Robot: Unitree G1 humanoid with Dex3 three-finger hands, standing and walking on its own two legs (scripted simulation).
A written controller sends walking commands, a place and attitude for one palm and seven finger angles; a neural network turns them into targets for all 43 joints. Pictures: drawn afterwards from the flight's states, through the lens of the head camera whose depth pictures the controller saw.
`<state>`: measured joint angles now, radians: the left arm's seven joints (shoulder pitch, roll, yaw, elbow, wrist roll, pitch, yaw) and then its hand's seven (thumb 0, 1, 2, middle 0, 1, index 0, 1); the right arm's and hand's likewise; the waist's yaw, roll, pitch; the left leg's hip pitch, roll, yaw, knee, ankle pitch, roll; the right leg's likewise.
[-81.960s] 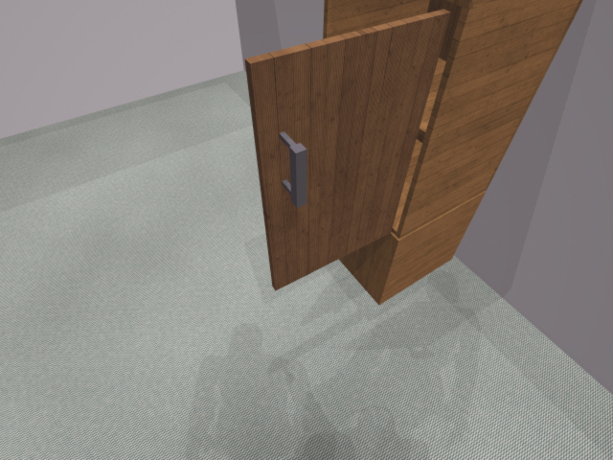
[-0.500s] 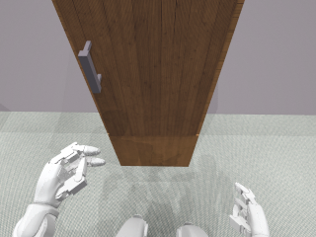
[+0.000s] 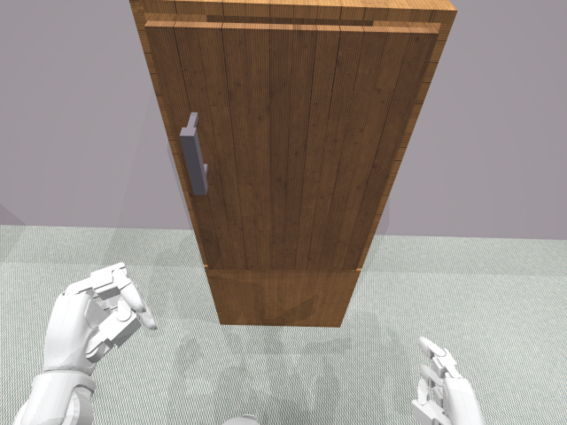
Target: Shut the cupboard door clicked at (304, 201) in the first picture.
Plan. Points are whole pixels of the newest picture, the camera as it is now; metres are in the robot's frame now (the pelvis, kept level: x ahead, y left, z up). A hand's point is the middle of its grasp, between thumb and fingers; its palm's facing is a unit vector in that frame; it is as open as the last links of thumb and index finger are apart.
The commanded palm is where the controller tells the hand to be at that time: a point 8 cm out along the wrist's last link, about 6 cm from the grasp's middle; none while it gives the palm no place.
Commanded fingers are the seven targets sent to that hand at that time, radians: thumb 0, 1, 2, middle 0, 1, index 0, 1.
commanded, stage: raise the hand and make a fist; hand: left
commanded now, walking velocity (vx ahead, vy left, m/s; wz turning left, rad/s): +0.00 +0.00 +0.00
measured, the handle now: (197, 154) +0.49 +0.18 +0.11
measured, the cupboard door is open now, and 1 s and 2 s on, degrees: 1 1 1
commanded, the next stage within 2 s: bring the fist close to the handle in 0.70 s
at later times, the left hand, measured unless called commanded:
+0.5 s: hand (158, 297) +0.24 +0.17 +0.10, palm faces +0.05 -1.00 -0.02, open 3.1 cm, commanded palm +0.22 +0.23 +0.11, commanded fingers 0.00 0.90 0.90 -1.30 -1.50 -1.30 -1.50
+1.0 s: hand (166, 278) +0.26 +0.17 +0.11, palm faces +0.10 -0.99 -0.03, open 3.1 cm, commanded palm +0.25 +0.21 +0.11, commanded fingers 0.00 0.90 0.90 -1.30 -1.50 -1.30 -1.50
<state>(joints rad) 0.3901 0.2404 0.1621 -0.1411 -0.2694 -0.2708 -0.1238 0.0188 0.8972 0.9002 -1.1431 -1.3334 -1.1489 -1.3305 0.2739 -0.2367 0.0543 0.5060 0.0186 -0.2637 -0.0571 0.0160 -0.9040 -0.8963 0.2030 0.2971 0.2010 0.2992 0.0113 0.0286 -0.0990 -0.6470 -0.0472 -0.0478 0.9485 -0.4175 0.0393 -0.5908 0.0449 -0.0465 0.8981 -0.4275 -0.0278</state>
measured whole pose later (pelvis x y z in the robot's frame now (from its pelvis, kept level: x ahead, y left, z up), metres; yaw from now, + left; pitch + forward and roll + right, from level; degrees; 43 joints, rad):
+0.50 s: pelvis +0.02 -0.01 +0.02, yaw +0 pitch +5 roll -1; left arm 0.34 0.23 0.16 -0.12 -0.29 -0.11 -0.19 0.02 0.90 0.90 -1.30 -1.50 -1.30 -1.50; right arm 0.28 -0.25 0.06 0.54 0.03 -0.24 -0.06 0.02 -0.90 -0.90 0.20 0.30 0.20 0.30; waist 0.02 0.04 -0.08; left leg -0.52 -0.04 -0.05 0.82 -0.39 0.02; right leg -0.47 0.05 -0.04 0.79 -0.40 -0.04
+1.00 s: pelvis +0.01 -0.02 +0.01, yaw +0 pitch +5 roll -1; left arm 0.23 0.22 0.16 -0.05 -0.27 -0.20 -0.15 0.02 0.90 0.90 -1.30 -1.50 -1.31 -1.50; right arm 0.26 -0.25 0.05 0.56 0.03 -0.23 -0.07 0.02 -0.90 -0.90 0.20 0.30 0.20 0.30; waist 0.02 0.05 -0.07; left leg -0.53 -0.04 -0.06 0.84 -0.39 0.01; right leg -0.48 0.06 -0.06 0.81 -0.41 -0.06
